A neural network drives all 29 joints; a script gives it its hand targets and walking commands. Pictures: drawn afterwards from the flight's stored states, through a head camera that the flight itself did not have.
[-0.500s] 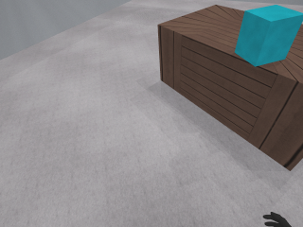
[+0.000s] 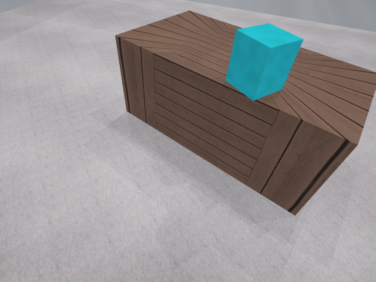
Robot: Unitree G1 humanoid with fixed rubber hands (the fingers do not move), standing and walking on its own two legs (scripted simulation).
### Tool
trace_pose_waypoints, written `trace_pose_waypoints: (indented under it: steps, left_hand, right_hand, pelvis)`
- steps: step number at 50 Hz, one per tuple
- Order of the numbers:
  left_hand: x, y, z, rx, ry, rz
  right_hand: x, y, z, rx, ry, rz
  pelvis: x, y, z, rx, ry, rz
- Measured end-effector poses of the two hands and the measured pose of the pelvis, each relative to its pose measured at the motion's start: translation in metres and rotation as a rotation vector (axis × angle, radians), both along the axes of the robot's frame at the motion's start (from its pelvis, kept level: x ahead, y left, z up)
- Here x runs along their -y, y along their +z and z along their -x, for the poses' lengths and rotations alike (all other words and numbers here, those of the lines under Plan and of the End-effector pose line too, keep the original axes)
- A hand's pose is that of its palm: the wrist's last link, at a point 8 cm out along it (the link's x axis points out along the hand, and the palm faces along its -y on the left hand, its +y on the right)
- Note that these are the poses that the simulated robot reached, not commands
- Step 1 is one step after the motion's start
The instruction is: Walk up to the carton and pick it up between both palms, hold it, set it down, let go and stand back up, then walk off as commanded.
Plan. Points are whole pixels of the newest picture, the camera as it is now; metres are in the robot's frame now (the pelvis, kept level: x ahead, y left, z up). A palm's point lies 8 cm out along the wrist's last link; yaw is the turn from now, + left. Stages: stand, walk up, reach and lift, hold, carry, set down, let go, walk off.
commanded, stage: walk up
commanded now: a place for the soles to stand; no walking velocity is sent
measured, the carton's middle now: (260, 61) +1.07 -0.36 -0.01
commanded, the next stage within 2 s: none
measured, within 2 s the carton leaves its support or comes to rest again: neither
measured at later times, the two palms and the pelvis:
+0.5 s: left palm (55, 224) +0.31 +0.33 -0.10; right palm (315, 242) +0.25 -0.29 -0.04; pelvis +0.19 +0.03 +0.00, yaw -11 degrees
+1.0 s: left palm (108, 159) +0.50 +0.23 -0.07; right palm (323, 209) +0.35 -0.37 -0.08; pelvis +0.34 -0.05 +0.00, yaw -19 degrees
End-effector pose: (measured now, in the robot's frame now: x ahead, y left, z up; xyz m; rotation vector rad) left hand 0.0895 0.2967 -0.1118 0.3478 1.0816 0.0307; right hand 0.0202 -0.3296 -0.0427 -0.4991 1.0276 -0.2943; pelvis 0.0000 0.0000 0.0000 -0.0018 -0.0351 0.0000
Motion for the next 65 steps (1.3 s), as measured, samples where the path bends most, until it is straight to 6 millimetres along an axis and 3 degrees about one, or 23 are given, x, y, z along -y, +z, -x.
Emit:
trace_pose_waypoints:
  steps: [3, 6, 10, 13, 18, 21, 26, 32, 38, 42, 45, 51, 57, 62, 65]
  left_hand:
    - [0.007, -0.002, -0.034, 0.001, -0.026, -0.038]
    - [0.007, 0.007, -0.058, 0.009, -0.024, -0.072]
    - [-0.006, 0.031, -0.080, 0.015, -0.004, -0.135]
    - [-0.016, 0.039, -0.099, 0.020, -0.002, -0.154]
    - [-0.033, 0.034, -0.141, 0.028, -0.017, -0.143]
    - [-0.041, 0.020, -0.175, 0.027, -0.046, -0.119]
    - [-0.025, 0.012, -0.232, 0.036, -0.102, -0.051]
    - [0.007, 0.001, -0.283, 0.019, -0.155, 0.008]
    - [0.039, 0.001, -0.331, 0.006, -0.215, -0.009]
    - [0.057, 0.004, -0.365, 0.013, -0.245, -0.068]
    - [0.065, 0.015, -0.384, 0.023, -0.246, -0.100]
    - [0.063, 0.043, -0.418, 0.033, -0.244, -0.171]
    - [0.061, 0.042, -0.459, 0.045, -0.248, -0.165]
    - [0.056, 0.022, -0.501, 0.029, -0.267, -0.127]
    - [0.063, 0.015, -0.529, 0.034, -0.287, -0.090]
  right_hand:
    - [0.010, -0.026, -0.019, -0.018, -0.030, -0.035]
    - [0.008, -0.042, -0.056, -0.002, -0.029, -0.093]
    - [-0.005, -0.033, -0.133, 0.132, 0.039, -0.140]
    - [-0.016, -0.022, -0.186, 0.239, 0.083, -0.152]
    - [-0.035, -0.008, -0.244, 0.326, 0.104, -0.134]
    - [-0.043, -0.010, -0.252, 0.320, 0.082, -0.097]
    - [-0.037, 0.005, -0.222, 0.186, -0.019, -0.030]
    - [-0.018, 0.023, -0.196, 0.060, -0.124, 0.022]
    - [0.007, 0.006, -0.203, 0.025, -0.211, 0.000]
    - [0.027, -0.028, -0.226, 0.030, -0.239, -0.057]
    - [0.035, -0.042, -0.259, 0.052, -0.236, -0.112]
    - [0.045, -0.033, -0.343, 0.198, -0.180, -0.145]
    - [0.047, -0.022, -0.401, 0.266, -0.162, -0.125]
    - [0.038, -0.016, -0.432, 0.267, -0.165, -0.079]
    - [0.033, -0.008, -0.427, 0.217, -0.196, -0.043]
  pelvis:
    - [0.011, -0.013, -0.027, -0.008, -0.027, -0.012]
    - [0.014, -0.015, -0.050, 0.005, -0.055, 0.002]
    - [0.008, -0.004, -0.075, 0.002, -0.089, -0.009]
    - [0.001, -0.002, -0.094, 0.005, -0.111, -0.009]
    - [-0.018, -0.004, -0.130, 0.000, -0.144, 0.007]
    - [-0.031, -0.011, -0.154, -0.005, -0.162, 0.021]
    - [-0.031, 0.002, -0.194, 0.006, -0.188, 0.034]
    - [-0.014, 0.010, -0.233, 0.015, -0.199, 0.034]
    - [0.012, 0.003, -0.268, 0.024, -0.241, 0.003]
    - [0.035, -0.012, -0.293, 0.020, -0.273, -0.010]
    - [0.045, -0.013, -0.310, 0.026, -0.295, -0.005]
    - [0.050, -0.001, -0.342, 0.011, -0.331, -0.021]
    - [0.046, 0.000, -0.380, 0.020, -0.363, -0.013]
    - [0.034, -0.007, -0.418, -0.007, -0.376, 0.012]
    - [0.033, -0.004, -0.441, 0.008, -0.390, 0.022]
